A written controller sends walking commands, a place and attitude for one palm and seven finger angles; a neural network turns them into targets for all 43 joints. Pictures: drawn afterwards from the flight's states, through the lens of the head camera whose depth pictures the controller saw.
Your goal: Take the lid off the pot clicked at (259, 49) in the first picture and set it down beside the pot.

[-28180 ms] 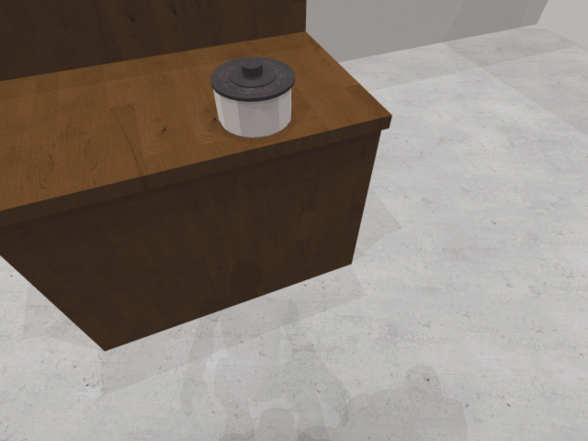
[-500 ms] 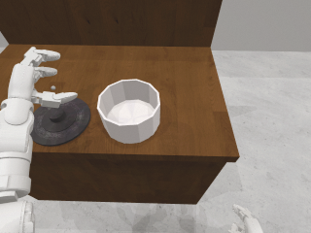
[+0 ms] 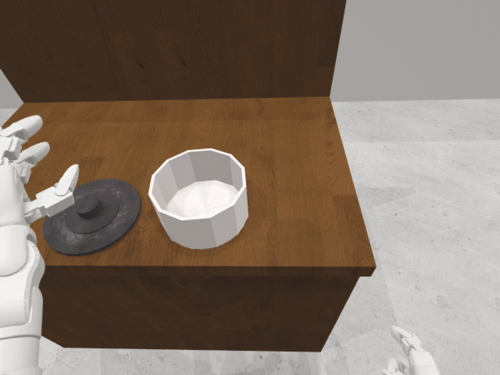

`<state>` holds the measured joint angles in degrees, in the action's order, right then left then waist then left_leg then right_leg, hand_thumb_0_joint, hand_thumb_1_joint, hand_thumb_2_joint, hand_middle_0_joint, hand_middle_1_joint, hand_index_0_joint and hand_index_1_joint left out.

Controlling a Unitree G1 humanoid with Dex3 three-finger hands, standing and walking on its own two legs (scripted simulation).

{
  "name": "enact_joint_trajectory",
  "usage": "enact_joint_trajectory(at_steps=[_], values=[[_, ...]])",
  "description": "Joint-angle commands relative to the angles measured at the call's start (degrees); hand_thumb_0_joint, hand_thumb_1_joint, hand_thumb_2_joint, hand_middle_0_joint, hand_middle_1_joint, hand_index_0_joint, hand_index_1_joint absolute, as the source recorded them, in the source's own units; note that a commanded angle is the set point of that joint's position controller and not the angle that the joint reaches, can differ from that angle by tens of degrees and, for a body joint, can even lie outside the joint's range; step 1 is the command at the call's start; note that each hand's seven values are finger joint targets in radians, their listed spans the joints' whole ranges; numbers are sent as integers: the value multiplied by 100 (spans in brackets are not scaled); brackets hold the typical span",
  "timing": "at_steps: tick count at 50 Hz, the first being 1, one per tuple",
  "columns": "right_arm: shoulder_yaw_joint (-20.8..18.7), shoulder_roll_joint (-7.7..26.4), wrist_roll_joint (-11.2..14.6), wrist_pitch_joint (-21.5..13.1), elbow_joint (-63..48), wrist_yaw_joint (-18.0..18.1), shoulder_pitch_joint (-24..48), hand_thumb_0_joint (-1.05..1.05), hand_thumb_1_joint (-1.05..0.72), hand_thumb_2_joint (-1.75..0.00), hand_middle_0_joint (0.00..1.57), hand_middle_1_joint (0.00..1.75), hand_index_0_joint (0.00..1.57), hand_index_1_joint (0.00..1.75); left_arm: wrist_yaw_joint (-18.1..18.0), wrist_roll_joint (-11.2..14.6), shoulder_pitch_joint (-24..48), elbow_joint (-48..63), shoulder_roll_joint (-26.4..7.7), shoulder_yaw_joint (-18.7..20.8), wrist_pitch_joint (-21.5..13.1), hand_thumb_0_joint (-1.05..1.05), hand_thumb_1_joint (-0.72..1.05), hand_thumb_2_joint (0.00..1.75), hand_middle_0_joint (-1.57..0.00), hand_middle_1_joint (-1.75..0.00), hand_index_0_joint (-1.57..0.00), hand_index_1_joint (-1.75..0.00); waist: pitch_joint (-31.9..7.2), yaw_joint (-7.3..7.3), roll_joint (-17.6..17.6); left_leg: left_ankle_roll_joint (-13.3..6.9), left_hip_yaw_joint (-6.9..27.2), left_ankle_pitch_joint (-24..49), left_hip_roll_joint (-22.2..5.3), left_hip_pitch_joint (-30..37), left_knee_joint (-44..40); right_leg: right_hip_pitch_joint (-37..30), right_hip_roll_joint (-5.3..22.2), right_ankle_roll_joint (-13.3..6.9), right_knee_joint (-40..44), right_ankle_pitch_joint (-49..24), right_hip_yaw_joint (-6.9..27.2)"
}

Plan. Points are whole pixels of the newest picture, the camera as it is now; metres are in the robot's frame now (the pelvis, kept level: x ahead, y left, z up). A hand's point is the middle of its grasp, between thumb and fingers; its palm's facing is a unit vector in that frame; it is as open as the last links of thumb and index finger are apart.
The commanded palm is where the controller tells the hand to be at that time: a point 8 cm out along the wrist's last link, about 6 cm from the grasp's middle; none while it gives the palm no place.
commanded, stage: draw the hand back to the body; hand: left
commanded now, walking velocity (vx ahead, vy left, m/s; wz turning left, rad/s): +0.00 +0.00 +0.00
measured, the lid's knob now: (88, 206) +0.42 +0.37 +0.00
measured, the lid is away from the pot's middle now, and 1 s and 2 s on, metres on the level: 0.24 0.24 0.24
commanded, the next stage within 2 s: step back with the hand held close in 1.10 s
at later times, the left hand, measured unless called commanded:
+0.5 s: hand (40, 238) +0.24 +0.27 +0.17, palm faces +0.46 -0.83 -0.31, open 7.5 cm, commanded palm +0.17 +0.30 +0.19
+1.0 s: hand (28, 303) +0.16 +0.25 +0.16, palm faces +0.40 -0.84 -0.38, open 7.4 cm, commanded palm +0.11 +0.29 +0.18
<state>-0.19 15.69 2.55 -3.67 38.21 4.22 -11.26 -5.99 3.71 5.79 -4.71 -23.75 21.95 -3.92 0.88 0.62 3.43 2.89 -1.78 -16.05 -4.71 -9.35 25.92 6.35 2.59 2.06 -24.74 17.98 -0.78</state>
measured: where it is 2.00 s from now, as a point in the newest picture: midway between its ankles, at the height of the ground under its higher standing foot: outside the picture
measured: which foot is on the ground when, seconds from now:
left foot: down 0.00-1.00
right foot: down 0.00-1.00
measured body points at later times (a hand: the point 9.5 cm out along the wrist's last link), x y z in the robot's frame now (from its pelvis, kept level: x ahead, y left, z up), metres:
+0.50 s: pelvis -0.02 +0.01 +0.00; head -0.03 -0.01 +0.45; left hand +0.21 +0.31 +0.19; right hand +0.17 -0.22 -0.09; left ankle -0.03 +0.16 -0.74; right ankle -0.05 -0.14 -0.74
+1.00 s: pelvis -0.02 +0.01 +0.00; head -0.04 +0.00 +0.45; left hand +0.14 +0.29 +0.18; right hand +0.17 -0.20 -0.07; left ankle -0.03 +0.16 -0.74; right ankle -0.05 -0.14 -0.74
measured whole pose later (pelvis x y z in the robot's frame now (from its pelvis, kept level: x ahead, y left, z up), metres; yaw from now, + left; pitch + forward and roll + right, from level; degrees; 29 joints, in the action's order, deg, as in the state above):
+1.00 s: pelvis -0.02 +0.01 +0.00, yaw +0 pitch -4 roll -1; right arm 1.2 12.5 0.5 -8.7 36.6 4.3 -9.8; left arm -6.0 3.4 -29.4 27.3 -18.5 16.5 -5.4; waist 0.8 3.0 3.4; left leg 2.3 -1.7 -15.0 -4.4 -7.8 26.7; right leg 3.5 2.9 2.9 -22.7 15.4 -0.8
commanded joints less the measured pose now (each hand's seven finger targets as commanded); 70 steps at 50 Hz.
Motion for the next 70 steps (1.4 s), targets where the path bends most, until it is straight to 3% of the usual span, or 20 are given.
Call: enact_joint_trajectory(at_steps=[1,2,6,8,12,13,17,21,32,44,47,49,51,55,60,61,63,64,66,70], values=[[-197,551,-21,-327,-893,71,599,0,-90,-90,20,30,20,30,-66,42,1352,1516,-1553,579,-389,0,67,79,-23,-48,-23,-48,-1212,21,-55,-509,-347,2164,403,873,-37,-64,-231,-233,192,-3012,-330],[-186,540,-41,-341,-894,68,587,0,-90,-90,20,30,20,30,-73,41,1218,1573,-1556,629,-401,0,69,80,-23,-46,-23,-46,-1257,52,115,-509,-348,2163,414,889,-58,-70,-238,-240,204,-2989,-327],[-164,495,-51,-378,-910,54,674,0,-90,-90,20,30,20,30,-65,83,769,1667,-1365,592,-389,0,77,84,-22,-40,-22,-40,-1075,68,-151,-484,-320,2079,389,832,-104,-75,-246,-238,247,-2889,-357],[-159,472,-58,-411,-956,57,726,0,-90,-90,20,30,20,30,-63,92,784,1983,-1321,559,-406,0,82,86,-21,-36,-21,-36,-1114,81,75,-476,-332,1962,384,879,-142,-55,-233,-240,276,-2746,-349],[-140,435,-95,-471,-945,57,788,0,-90,-90,20,30,20,30,-69,92,318,2157,-1190,563,-425,0,90,90,-20,-30,-20,-30,-1010,107,30,-477,-332,1925,387,874,-160,-21,-253,-241,324,-2683,-353],[-139,430,-94,-466,-945,52,777,0,-90,-90,20,30,20,30,-69,116,125,2074,-1114,548,-399,0,90,90,-20,-30,-20,-30,-972,114,-127,-469,-309,1865,375,821,-188,-44,-249,-239,330,-2611,-368],[-119,419,-108,-533,-966,66,862,0,-90,-90,20,30,20,30,-71,91,109,2517,-974,392,-442,0,90,90,-20,-30,-20,-30,-883,100,106,-448,-281,1715,371,855,-247,43,-261,-256,387,-2357,-366],[-125,396,-126,-581,-980,51,910,0,-90,-90,20,30,20,30,-89,96,-425,2781,-1011,503,-464,0,90,90,-20,-30,-20,-30,-858,146,-58,-439,-262,1652,357,830,-278,-32,-243,-255,405,-2271,-364],[-106,342,-187,-718,-1028,46,989,0,-90,-90,20,30,20,30,-79,48,-1474,3419,-701,304,-522,0,90,90,-20,-30,-20,-30,-548,195,50,-401,-208,1158,339,637,-379,121,-249,-260,552,-1665,-365],[-101,267,-226,-846,-1131,57,996,0,-90,-90,20,30,20,30,-75,-7,-2843,4312,-430,114,-535,0,90,90,-20,-30,-20,-30,-458,244,24,-379,-207,1175,301,602,-281,167,-230,-259,568,-1639,-362],[-86,261,-240,-881,-1169,67,1001,0,-90,-90,20,30,20,30,-87,-41,-2969,4561,-434,90,-541,0,90,90,-20,-30,-20,-30,-398,240,139,-360,-186,1054,312,534,-296,215,-244,-262,570,-1490,-366],[-83,256,-226,-864,-1144,89,980,0,-90,-90,20,30,20,30,-108,-28,-2987,4422,-385,59,-497,0,90,90,-20,-30,-20,-30,-282,222,-66,-364,-184,977,294,525,-290,284,-240,-248,605,-1396,-367],[-79,264,-223,-889,-1142,116,984,0,-90,-90,20,30,20,30,-147,-44,-2761,4663,-571,149,-525,0,90,90,-20,-30,-20,-30,-339,198,74,-360,-165,957,302,586,-278,249,-234,-264,591,-1380,-326],[-78,234,-238,-860,-1153,114,972,0,-90,-90,20,30,20,30,-123,-52,-3092,4419,-306,-5,-457,0,90,90,-20,-30,-20,-30,-320,240,-123,-377,-175,1068,298,573,-260,262,-225,-247,577,-1468,-355],[-71,226,-249,-878,-1175,112,991,0,-90,-90,20,30,20,30,-134,-72,-3058,4594,-393,59,-464,0,90,90,-20,-30,-20,-30,-407,268,32,-371,-173,1162,303,625,-235,204,-218,-258,544,-1576,-344],[31,324,-196,-646,-1410,51,698,0,-90,-90,20,30,20,30,-161,66,-1863,5144,-1432,1132,-844,0,90,90,-20,-30,-20,-30,141,110,382,-449,-177,651,229,162,-112,571,65,-239,663,-1969,-11],[-62,212,-210,-499,-1142,-2,654,0,-90,-90,20,30,20,30,-15,4,-2903,4183,-755,654,-873,0,90,90,-20,-30,-20,-30,54,43,-1077,-504,-132,632,230,-66,285,533,246,-203,600,-2623,127],[-112,222,-209,-416,-1205,-34,659,0,-90,-90,20,30,20,30,55,-12,-3271,4105,-529,441,-844,0,90,90,-20,-30,-20,-30,-105,15,-1270,-516,-152,837,225,-78,453,469,342,-177,516,-2922,135],[-153,266,-180,-310,-1337,-79,686,0,-90,-90,20,30,20,30,117,-27,-3583,4352,-443,342,-874,0,90,90,-20,-30,-20,-30,-454,-7,-695,-535,-163,1319,156,-24,453,333,417,-160,279,-3156,119],[-247,317,-150,-140,-1572,-103,613,0,-90,-90,20,30,20,30,145,-60,-4013,4862,-605,525,-933,0,90,90,-20,-30,-20,-30,-877,25,-265,-553,-68,2453,-56,-72,479,253,287,-69,-135,-3189,-71]])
